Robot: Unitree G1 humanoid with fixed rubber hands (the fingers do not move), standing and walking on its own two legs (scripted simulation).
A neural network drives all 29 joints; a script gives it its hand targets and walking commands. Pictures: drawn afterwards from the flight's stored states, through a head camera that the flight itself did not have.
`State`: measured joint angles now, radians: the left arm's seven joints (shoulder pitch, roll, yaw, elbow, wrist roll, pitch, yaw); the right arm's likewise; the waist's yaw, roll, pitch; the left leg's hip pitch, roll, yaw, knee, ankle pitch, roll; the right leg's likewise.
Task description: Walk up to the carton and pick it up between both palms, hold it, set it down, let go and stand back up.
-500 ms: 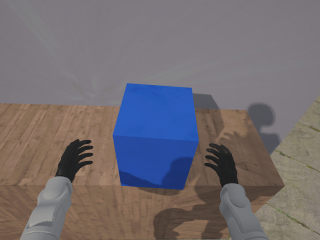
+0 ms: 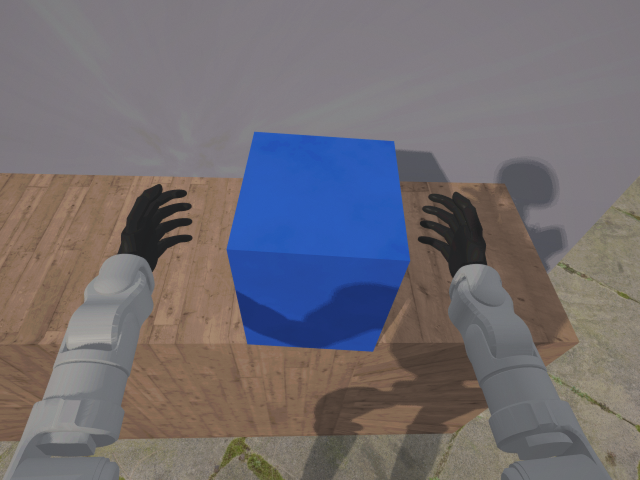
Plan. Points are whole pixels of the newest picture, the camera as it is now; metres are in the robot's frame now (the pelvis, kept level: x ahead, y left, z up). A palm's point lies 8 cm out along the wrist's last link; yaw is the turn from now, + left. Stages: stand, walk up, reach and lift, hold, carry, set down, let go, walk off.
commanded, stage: reach and lift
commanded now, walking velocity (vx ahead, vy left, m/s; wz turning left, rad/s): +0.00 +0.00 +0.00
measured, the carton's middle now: (317, 247) +0.45 +0.03 +0.00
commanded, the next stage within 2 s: none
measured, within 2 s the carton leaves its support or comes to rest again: neither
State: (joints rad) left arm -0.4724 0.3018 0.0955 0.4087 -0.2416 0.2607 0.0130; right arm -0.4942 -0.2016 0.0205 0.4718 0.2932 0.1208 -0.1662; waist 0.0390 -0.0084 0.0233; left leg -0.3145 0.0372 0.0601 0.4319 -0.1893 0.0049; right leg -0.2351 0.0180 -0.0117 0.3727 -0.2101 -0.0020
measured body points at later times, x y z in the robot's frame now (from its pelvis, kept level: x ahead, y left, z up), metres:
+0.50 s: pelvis +0.01 +0.00 +0.00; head +0.05 +0.02 +0.45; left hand +0.44 +0.24 +0.13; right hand +0.46 -0.16 +0.14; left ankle +0.02 +0.11 -0.74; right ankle -0.02 -0.12 -0.74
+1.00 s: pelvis +0.00 -0.01 -0.01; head +0.08 +0.02 +0.43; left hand +0.42 +0.23 +0.01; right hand +0.44 -0.14 +0.04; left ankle +0.02 +0.11 -0.74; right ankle -0.01 -0.12 -0.74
